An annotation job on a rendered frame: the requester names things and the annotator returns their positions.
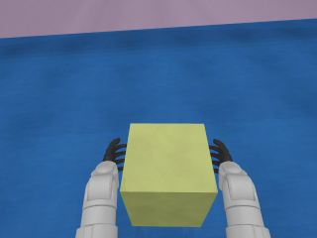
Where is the carton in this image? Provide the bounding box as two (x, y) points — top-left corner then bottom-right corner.
(120, 123), (218, 227)

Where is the robot left forearm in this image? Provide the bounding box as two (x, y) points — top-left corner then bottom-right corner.
(75, 161), (119, 238)

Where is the left robot hand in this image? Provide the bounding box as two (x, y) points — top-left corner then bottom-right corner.
(102, 138), (127, 172)

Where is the right robot hand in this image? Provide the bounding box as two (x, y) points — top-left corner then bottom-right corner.
(208, 139), (233, 174)

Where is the robot right forearm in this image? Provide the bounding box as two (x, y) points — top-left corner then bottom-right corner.
(218, 161), (271, 238)

